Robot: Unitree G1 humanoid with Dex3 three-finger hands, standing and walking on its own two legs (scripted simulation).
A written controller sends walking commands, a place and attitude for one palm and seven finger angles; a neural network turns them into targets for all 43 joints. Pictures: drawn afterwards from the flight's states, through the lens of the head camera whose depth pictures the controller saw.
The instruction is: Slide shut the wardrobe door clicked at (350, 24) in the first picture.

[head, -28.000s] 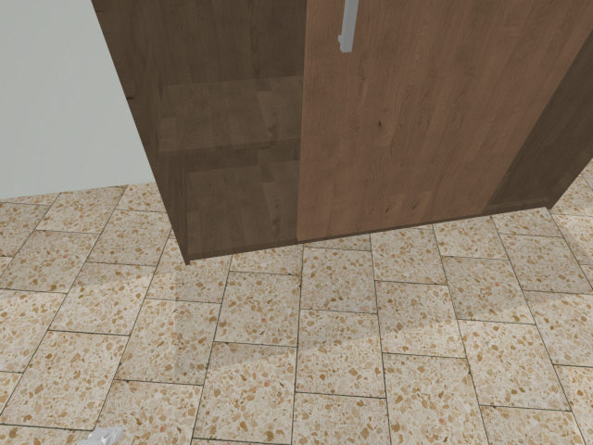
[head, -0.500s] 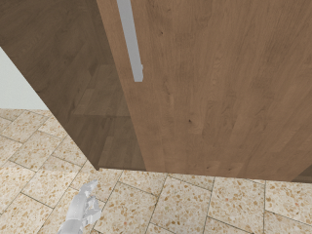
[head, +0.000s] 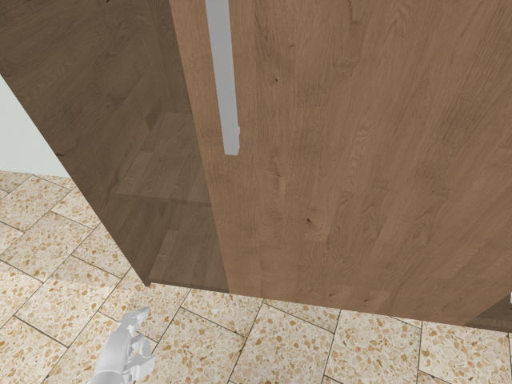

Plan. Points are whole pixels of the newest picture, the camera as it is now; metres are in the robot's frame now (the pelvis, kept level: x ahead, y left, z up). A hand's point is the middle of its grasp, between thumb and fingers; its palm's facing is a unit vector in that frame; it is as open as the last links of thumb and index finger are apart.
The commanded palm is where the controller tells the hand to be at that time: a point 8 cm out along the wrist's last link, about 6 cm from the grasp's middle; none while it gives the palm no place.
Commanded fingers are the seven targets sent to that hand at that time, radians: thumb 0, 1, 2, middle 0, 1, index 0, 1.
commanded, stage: stop stepping back and stand still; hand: right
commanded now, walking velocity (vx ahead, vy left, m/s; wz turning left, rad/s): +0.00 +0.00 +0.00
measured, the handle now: (227, 62) +0.52 +0.07 +0.25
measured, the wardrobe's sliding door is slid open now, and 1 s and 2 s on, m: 0.35 0.35 0.35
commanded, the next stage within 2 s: let the arm hang, fingers relaxed in 0.02 s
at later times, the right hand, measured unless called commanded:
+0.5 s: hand out of the picture +0.00 -0.17 -0.18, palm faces +0.06 +0.98 -0.17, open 6.9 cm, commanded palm none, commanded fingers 0.00 -0.90 -0.90 0.20 0.30 0.20 0.30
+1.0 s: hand out of the picture -0.03 -0.15 -0.17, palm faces +0.03 +0.99 -0.17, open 7.4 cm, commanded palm none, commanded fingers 0.00 -0.90 -0.90 0.20 0.30 0.20 0.30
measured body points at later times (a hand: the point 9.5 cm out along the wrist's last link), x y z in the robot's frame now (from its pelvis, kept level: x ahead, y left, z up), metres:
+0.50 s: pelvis -0.02 +0.01 +0.00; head +0.01 -0.01 +0.45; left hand +0.01 +0.25 -0.14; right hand +0.00 -0.22 -0.16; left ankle -0.02 +0.11 -0.74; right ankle -0.01 -0.07 -0.74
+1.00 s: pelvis -0.02 +0.01 +0.00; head -0.01 +0.02 +0.45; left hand -0.03 +0.21 -0.16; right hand -0.03 -0.20 -0.16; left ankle -0.02 +0.11 -0.74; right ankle -0.01 -0.07 -0.74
